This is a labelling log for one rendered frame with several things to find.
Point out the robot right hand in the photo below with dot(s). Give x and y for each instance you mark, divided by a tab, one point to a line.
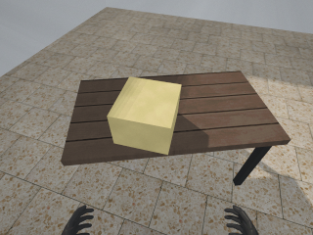
244	223

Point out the robot left hand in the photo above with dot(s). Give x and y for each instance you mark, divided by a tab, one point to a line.
73	225

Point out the table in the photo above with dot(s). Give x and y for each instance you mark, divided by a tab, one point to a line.
218	111

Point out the carton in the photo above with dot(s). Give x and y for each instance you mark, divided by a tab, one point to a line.
144	114

